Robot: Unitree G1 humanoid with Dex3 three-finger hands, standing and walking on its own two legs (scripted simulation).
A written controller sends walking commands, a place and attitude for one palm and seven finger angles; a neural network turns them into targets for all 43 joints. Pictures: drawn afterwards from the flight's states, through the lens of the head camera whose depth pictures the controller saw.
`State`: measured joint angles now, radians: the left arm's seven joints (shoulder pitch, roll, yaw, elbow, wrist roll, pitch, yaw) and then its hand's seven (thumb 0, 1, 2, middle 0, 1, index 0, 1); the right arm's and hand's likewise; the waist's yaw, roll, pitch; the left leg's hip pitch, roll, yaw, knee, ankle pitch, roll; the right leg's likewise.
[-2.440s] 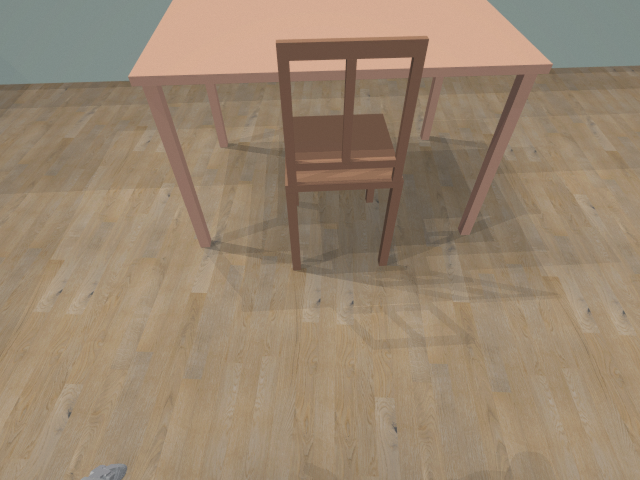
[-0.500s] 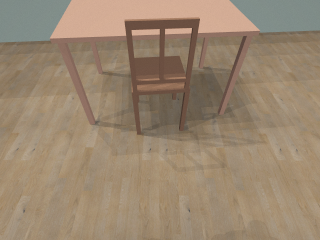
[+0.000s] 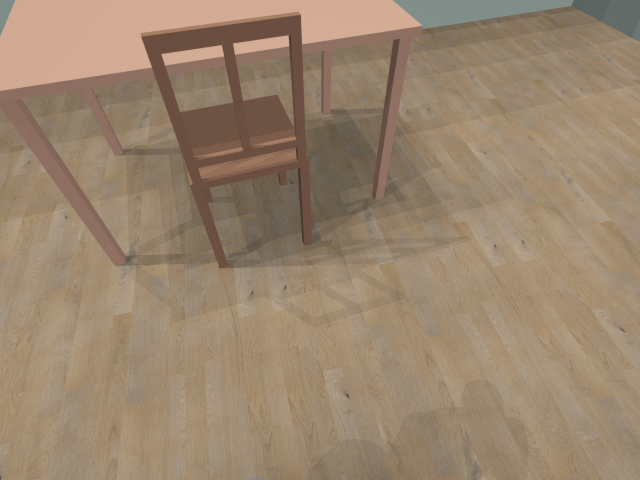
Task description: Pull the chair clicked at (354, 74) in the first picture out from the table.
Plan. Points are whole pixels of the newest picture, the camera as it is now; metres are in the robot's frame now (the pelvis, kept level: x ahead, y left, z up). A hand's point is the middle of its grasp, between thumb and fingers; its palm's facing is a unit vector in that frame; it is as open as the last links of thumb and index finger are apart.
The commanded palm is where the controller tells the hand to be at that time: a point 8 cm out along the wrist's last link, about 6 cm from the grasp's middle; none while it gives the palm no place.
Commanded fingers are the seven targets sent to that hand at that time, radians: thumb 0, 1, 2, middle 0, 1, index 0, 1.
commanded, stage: walk to a spot facing it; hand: left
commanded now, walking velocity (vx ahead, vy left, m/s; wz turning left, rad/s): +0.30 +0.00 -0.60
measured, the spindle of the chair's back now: (238, 101) +0.98 +0.33 -0.10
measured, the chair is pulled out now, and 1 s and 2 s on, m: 0.00 0.00 0.00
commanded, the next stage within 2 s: turn to face it in 1.28 s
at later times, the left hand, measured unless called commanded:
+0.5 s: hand (262, 370) +0.30 +0.14 -0.18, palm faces -0.38 -0.92 -0.14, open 7.4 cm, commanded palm none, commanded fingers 0.00 0.90 0.90 -0.20 -0.30 -0.20 -0.30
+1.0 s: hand (288, 307) +0.43 +0.11 -0.18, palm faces -0.40 -0.89 -0.21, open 7.3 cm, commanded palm none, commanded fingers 0.00 0.90 0.90 -0.20 -0.30 -0.20 -0.30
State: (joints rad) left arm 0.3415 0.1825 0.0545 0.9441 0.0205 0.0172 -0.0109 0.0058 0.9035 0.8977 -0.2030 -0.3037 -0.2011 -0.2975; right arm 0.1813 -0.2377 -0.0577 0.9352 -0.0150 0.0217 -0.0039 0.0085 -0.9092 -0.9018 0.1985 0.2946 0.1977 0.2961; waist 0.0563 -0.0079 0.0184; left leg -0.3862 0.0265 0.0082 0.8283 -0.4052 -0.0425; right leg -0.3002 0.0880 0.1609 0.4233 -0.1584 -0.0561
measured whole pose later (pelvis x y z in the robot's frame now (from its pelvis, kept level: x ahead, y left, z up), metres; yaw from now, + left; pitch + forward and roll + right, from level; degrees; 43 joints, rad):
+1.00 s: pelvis +0.30 -0.05 -0.01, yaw -31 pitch +0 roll -1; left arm 0.31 0.22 0.07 0.96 0.02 -0.02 -0.01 0.00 0.92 0.90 -0.20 -0.30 -0.20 -0.30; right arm 0.17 -0.17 -0.04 0.90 -0.02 -0.04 0.00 0.00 -0.91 -0.90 0.20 0.29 0.20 0.30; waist 0.05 -0.01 0.00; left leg -0.39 0.08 0.07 0.61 -0.27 -0.05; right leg -0.23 0.08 0.03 0.50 -0.28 -0.05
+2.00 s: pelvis +0.43 -0.12 +0.00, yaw -33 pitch +1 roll -2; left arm 0.17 0.22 0.10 0.97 0.01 0.06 0.02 0.01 0.91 0.90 -0.20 -0.30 -0.19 -0.30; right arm 0.29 -0.15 -0.05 0.97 -0.02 0.00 -0.02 0.01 -0.92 -0.90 0.20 0.29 0.20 0.30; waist -0.03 -0.03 0.05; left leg -0.29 0.00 0.08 0.50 -0.22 0.07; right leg -0.50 -0.08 -0.04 1.10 -0.38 0.08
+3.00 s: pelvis +0.34 -0.11 +0.00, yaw +4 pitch +0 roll -1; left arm 0.19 0.27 0.08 0.91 0.01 0.06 0.02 0.01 0.91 0.90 -0.20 -0.30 -0.19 -0.30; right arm 0.18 -0.21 -0.04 0.91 -0.01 0.04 0.00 0.00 -0.91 -0.90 0.20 0.30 0.20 0.30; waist 0.01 -0.02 0.08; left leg -0.24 -0.04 -0.05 0.47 -0.23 0.04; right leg -0.46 -0.08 -0.01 0.99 -0.40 0.10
